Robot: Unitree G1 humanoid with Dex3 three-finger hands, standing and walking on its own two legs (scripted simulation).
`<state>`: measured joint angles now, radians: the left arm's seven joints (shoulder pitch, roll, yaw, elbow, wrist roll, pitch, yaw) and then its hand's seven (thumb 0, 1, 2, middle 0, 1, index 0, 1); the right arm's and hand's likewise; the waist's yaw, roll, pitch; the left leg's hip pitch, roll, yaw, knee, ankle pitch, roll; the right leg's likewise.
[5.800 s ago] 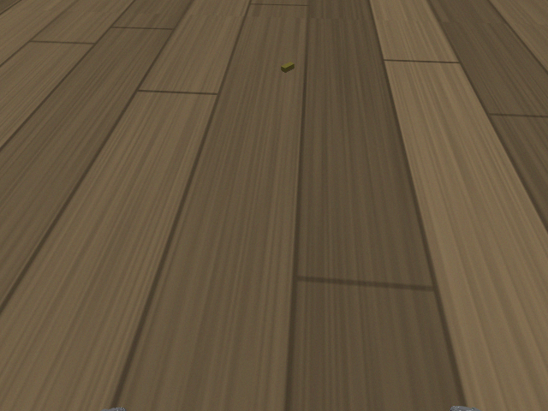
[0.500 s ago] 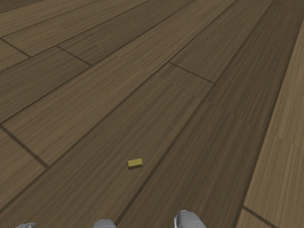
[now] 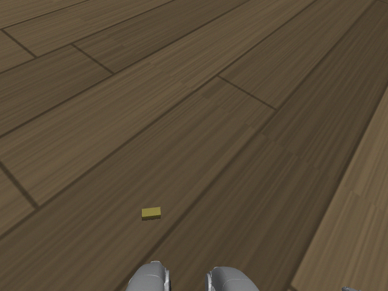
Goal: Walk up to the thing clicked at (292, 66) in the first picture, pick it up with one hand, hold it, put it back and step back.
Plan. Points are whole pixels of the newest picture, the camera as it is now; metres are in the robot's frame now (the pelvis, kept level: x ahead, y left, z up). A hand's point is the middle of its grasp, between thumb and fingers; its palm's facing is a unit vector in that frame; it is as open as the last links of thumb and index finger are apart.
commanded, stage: walk up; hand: left
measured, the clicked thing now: (151, 212) +0.49 +0.19 -0.73
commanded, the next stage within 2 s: none
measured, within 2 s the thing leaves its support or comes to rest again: neither
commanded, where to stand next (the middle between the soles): +0.13 -0.08 m, yaw +3 degrees
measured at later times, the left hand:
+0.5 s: hand out of the picture +0.10 +0.14 -0.13, palm faces +0.04 -0.90 -0.44, open 7.4 cm
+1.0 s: hand out of the picture +0.10 +0.20 -0.15, palm faces +0.10 -0.90 -0.43, open 7.4 cm
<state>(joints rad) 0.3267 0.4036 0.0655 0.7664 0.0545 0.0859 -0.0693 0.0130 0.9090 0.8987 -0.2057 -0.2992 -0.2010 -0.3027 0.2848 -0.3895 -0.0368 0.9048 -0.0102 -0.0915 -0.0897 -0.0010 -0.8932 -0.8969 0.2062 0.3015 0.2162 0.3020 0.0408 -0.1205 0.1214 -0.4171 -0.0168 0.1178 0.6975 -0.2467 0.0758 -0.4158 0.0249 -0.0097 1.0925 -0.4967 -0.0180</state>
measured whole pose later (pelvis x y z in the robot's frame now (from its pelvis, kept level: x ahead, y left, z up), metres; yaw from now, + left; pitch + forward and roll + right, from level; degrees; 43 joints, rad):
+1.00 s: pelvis +0.06 -0.09 +0.00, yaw +6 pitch -3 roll -2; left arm 0.19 0.40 0.03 0.97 0.01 -0.04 0.04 0.01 0.91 0.90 -0.21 -0.30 -0.20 -0.30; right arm 0.11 -0.39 -0.03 0.92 0.01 0.03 0.01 0.00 -0.90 -0.90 0.20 0.30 0.21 0.30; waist 0.02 0.04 0.12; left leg -0.38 0.03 -0.01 0.84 -0.40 0.01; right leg -0.36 -0.02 -0.06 0.74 -0.33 0.01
